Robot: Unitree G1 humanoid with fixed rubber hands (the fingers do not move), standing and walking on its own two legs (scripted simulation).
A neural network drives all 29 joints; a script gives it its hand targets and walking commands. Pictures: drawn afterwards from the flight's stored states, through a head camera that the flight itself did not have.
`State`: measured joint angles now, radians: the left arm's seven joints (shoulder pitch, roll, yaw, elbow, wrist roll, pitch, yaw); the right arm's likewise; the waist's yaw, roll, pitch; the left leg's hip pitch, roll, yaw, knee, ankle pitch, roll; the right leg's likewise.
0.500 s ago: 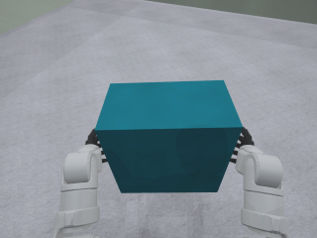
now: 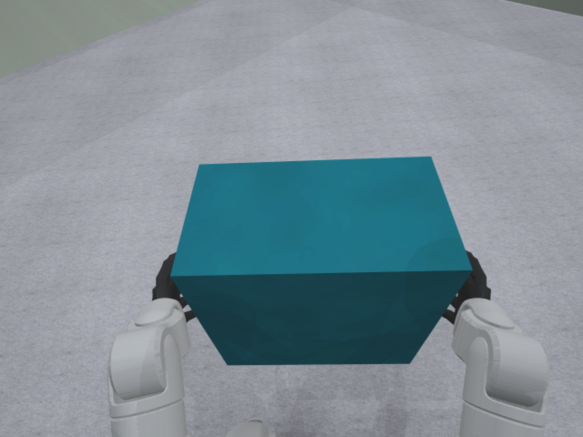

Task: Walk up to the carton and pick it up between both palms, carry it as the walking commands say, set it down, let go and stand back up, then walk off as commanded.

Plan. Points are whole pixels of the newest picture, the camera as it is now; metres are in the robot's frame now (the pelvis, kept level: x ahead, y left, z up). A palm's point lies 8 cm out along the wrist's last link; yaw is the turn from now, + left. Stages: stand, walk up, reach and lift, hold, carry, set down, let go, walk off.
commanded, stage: carry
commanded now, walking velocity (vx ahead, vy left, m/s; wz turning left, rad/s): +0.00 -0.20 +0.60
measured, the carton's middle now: (315, 274) +0.33 +0.00 +0.03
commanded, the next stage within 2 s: hold in 1.98 s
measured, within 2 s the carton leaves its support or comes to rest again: neither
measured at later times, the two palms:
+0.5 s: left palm (185, 365) +0.18 +0.14 +0.10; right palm (499, 292) +0.27 -0.22 +0.08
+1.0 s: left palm (175, 357) +0.19 +0.15 +0.09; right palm (495, 294) +0.27 -0.21 +0.09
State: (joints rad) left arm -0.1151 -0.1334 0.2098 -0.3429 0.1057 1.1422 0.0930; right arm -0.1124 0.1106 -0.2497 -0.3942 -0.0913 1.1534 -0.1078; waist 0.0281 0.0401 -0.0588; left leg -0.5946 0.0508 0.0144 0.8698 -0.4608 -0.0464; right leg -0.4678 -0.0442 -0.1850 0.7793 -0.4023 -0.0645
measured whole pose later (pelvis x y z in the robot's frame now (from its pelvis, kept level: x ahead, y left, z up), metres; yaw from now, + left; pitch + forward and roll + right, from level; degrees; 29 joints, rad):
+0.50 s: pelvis -0.02 -0.09 +0.01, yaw +14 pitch +3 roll +1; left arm -0.11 -0.12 0.19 -0.31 0.11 1.16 0.12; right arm -0.14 0.08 -0.23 -0.32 -0.11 1.16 -0.09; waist 0.01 0.04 -0.09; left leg -0.43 0.07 0.00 0.63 -0.24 -0.03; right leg -0.42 -0.07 -0.12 0.72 -0.34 -0.02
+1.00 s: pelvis -0.04 -0.08 +0.02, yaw +12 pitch +2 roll +0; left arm -0.24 -0.06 0.23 -0.25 0.13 1.20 0.06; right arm -0.25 0.09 -0.23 -0.28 -0.08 1.19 -0.16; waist -0.01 0.00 0.00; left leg -0.42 0.09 0.03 0.57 -0.19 -0.06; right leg -0.41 -0.06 -0.11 0.62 -0.25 -0.01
